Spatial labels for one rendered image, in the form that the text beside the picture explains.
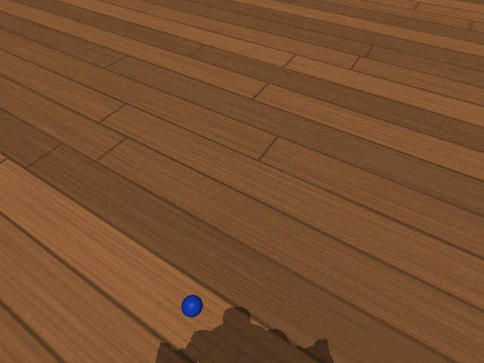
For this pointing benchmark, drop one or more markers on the ball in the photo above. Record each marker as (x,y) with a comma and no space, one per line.
(191,306)

